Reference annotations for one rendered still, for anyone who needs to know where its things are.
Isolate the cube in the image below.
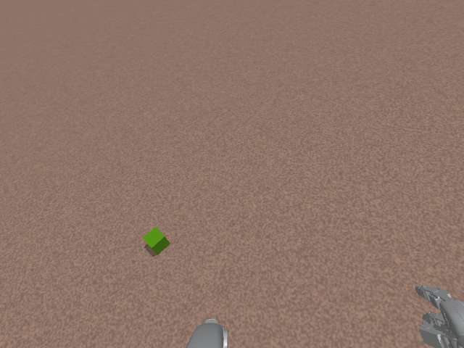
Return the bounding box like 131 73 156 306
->
143 227 170 255

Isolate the right robot hand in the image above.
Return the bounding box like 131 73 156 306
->
415 285 464 348

